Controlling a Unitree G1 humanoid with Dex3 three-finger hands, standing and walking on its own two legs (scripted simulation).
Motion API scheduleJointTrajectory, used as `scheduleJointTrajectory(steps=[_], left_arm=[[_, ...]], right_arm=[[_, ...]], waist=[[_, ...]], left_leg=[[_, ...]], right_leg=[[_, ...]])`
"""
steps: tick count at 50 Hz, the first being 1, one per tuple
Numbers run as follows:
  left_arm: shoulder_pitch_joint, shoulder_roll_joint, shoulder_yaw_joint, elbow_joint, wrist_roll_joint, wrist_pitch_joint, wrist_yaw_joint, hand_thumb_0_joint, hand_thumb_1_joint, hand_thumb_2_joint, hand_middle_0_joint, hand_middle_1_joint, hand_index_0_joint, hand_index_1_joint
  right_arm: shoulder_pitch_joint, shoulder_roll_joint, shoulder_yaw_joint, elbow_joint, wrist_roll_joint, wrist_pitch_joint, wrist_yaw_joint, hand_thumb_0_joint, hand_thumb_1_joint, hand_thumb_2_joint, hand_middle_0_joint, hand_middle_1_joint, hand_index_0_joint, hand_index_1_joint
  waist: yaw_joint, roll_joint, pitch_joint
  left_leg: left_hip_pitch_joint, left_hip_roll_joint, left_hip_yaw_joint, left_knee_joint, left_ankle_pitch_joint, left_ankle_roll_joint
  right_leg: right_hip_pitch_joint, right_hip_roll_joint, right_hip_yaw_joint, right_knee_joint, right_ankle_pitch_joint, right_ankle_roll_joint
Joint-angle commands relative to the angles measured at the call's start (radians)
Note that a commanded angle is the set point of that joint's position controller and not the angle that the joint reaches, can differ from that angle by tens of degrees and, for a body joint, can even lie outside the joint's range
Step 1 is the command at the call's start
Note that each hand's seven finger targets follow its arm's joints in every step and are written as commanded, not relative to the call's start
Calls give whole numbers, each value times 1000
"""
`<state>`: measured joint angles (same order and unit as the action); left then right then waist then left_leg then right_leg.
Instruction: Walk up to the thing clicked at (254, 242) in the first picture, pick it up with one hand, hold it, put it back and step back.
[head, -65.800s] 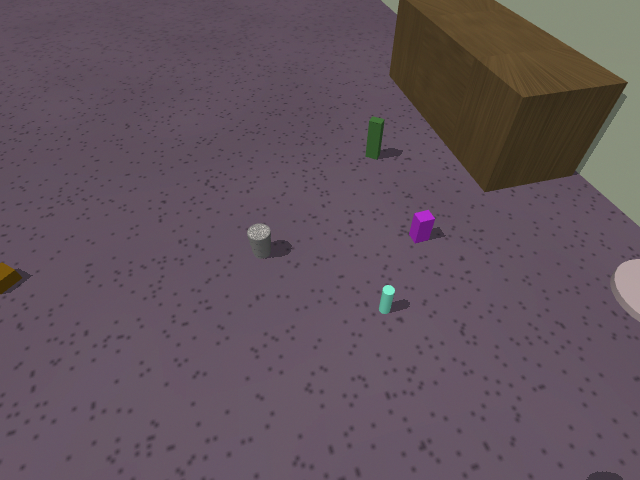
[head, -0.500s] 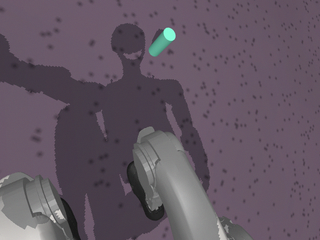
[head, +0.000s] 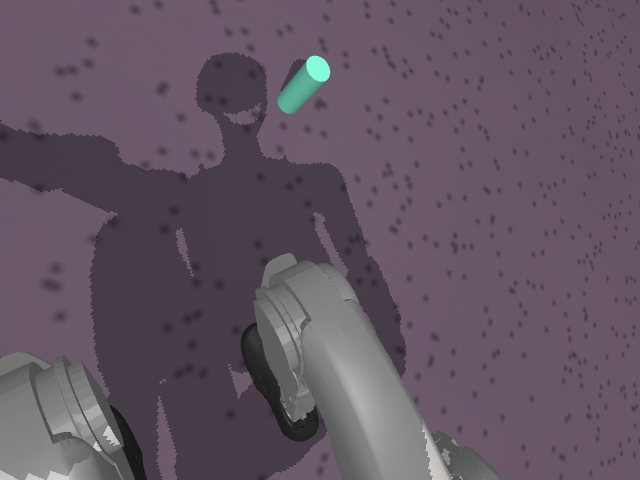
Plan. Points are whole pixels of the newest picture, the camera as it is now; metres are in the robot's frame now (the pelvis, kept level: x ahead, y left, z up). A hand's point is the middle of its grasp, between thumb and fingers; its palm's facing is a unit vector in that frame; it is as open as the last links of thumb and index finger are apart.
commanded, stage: open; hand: left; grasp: from above
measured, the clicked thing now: out of the picture +0.53 +0.31 -0.26
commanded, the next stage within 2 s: withdraw in 0.62 s
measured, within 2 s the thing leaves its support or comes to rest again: rests again in 1.06 s
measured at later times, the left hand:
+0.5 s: hand out of the picture +0.52 +0.31 -0.21, palm faces -0.43 -0.11 -0.89, open 13.8 cm
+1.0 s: hand out of the picture +0.55 +0.32 -0.16, palm faces -0.32 -0.09 -0.94, open 14.3 cm
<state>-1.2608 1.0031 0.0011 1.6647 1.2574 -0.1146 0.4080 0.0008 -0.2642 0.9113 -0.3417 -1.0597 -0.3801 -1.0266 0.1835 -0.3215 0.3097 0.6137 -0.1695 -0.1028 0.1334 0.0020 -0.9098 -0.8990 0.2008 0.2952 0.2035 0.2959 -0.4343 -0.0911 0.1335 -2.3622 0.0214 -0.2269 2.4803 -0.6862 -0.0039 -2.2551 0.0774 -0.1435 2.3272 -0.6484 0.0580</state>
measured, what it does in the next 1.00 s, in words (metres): stands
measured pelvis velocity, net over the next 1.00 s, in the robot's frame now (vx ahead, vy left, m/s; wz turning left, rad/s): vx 0.00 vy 0.00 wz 0.00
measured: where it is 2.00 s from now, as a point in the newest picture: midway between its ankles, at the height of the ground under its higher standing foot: (215, 445)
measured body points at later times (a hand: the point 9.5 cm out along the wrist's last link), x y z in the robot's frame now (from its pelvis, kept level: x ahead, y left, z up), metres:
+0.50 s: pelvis +0.00 +0.00 +0.00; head +0.29 +0.11 +0.33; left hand +0.54 +0.31 -0.16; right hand +0.02 -0.25 -0.06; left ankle +0.07 +0.13 -0.28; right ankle +0.12 -0.12 -0.28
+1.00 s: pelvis +0.00 +0.00 +0.01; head +0.28 +0.11 +0.34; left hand +0.56 +0.32 -0.11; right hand +0.03 -0.25 -0.06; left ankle +0.07 +0.13 -0.28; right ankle +0.12 -0.12 -0.28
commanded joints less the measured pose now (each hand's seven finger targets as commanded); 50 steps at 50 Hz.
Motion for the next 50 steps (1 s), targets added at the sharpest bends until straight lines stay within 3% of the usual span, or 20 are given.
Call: scheduleJointTrajectory(steps=[1, 5, 6, 7, 10, 12, 16, 19, 26, 33, 35, 39, 42, 43, 44, 47, 50], left_arm=[[-342, 201, 8, -181, -9, 10, 58, 0, -375, 1012, -165, -1127, -187, -1103], [-328, 172, -2, -154, -24, 20, 45, 0, -452, 1051, -114, -1150, -130, -1132], [-346, 205, 14, -195, -23, 19, 49, 0, -462, 1056, -102, -1156, -119, -1138], [-334, 199, 10, -170, -24, 25, 49, 0, -472, 1059, -98, -1154, -113, -1137], [-329, 188, -2, -191, -29, 26, 39, 0, -495, 1072, -88, -1154, -100, -1142], [-344, 218, 20, -224, -31, 29, 36, 0, -485, 1045, -83, -1148, -99, -1130], [-300, 177, 0, -195, -33, 33, 22, 0, -503, 1033, -77, -1132, -91, -1116], [-301, 207, 28, -233, -31, 33, 10, 0, -509, 995, -66, -1099, -81, -1082], [-290, 208, 28, -258, -33, 23, -7, 0, -501, 1036, -74, -1111, -84, -1099], [-298, 215, 21, -272, -34, 15, 2, 0, -493, 1026, -72, -1105, -84, -1091], [-292, 205, 20, -247, -38, 18, 3, 0, -489, 1001, -67, -1095, -82, -1077], [-322, 224, 27, -269, -34, 16, 11, 0, -568, 1000, -63, -1044, -70, -1036], [-333, 239, 38, -312, -20, 24, 4, 0, -574, 1003, -65, -1039, -69, -1035], [-385, 278, 64, -390, -19, 22, 4, 0, -576, 1008, -67, -1036, -67, -1035], [-367, 256, 58, -387, -13, 31, -2, 0, -576, 1005, -69, -1031, -68, -1031], [-378, 262, 72, -502, -28, 59, -26, 0, -584, 1007, -72, -1026, -69, -1028], [-381, 243, 74, -558, -42, 102, -73, 0, -581, 1004, -74, -1014, -69, -1019]], right_arm=[[212, -309, -87, 26, -5, 1, -17, 0, -901, -899, 201, 301, 201, 301], [214, -317, -91, 24, -5, -5, -15, 0, -902, -900, 201, 301, 201, 301], [212, -317, -89, 28, -8, -3, -17, 0, -900, -899, 201, 301, 201, 301], [209, -316, -90, 24, -5, -1, -17, 0, -901, -900, 201, 301, 201, 301], [217, -311, -84, 27, -8, 1, -12, 0, -902, -900, 201, 301, 201, 301], [217, -321, -88, 24, -4, 3, -13, 0, -899, -899, 201, 301, 201, 301], [214, -319, -87, 21, -4, 7, -8, 0, -902, -900, 201, 301, 201, 301], [234, -323, -89, 29, -7, 12, -7, 0, -898, -899, 201, 301, 201, 301], [234, -330, -90, 9, -11, 18, -3, 0, -897, -899, 201, 301, 201, 301], [223, -321, -86, 4, -10, 21, -1, 0, -895, -898, 201, 301, 201, 301], [222, -325, -85, 1, -8, 16, -1, 0, -896, -898, 201, 301, 201, 301], [221, -322, -82, 7, -8, 12, -2, 0, -917, -903, 200, 300, 200, 300], [221, -328, -95, -4, -6, 13, -2, 0, -918, -905, 200, 300, 200, 300], [233, -328, -99, 9, -7, 16, -2, 0, -919, -906, 200, 300, 200, 300], [227, -330, -109, -7, -6, 15, 0, 0, -919, -906, 200, 300, 200, 300], [223, -313, -129, -27, 6, 32, 9, 0, -922, -907, 200, 301, 200, 300], [232, -301, -157, -31, 21, 64, 14, 0, -921, -908, 200, 301, 200, 301]], waist=[[-52, 548, -685], [-65, 528, -639], [-60, 540, -667], [-50, 530, -669], [-59, 524, -685], [-51, 549, -701], [-55, 552, -664], [-56, 554, -663], [-51, 546, -656], [-46, 536, -709], [-54, 528, -666], [-53, 559, -677], [-30, 598, -708], [-35, 631, -746], [-25, 638, -765], [18, 705, -941], [50, 720, -973]], left_leg=[[497, 32, 89, -244, 190, 20], [487, 33, 83, -239, 172, 20], [490, 35, 85, -237, 179, 20], [486, 31, 87, -242, 177, 20], [483, 34, 84, -240, 189, 23], [508, 35, 81, -243, 219, 15], [522, 35, 73, -245, 235, 11], [526, 35, 78, -230, 260, 8], [511, 32, 83, -233, 235, 11], [514, 34, 82, -234, 219, 19], [496, 31, 84, -227, 218, 19], [511, 34, 83, -237, 221, 14], [568, 34, 83, -242, 241, 6], [575, 35, 86, -241, 250, 5], [610, 33, 87, -242, 270, 1], [692, 33, 100, -263, 329, 6], [687, 25, 118, -283, 345, 7]], right_leg=[[408, 36, -111, -196, 260, -83], [367, 31, -115, -201, 236, -86], [394, 31, -115, -208, 247, -82], [391, 32, -113, -205, 244, -84], [428, 37, -112, -204, 260, -80], [413, 30, -116, -202, 275, -85], [387, 31, -121, -192, 279, -91], [385, 25, -118, -200, 290, -93], [397, 28, -116, -211, 264, -94], [438, 37, -118, -211, 272, -83], [411, 34, -116, -212, 267, -87], [420, 33, -117, -210, 270, -89], [385, 30, -116, -204, 269, -97], [404, 27, -113, -210, 282, -96], [394, 23, -111, -209, 292, -99], [456, 27, -93, -212, 338, -95], [436, 23, -75, -227, 343, -101]])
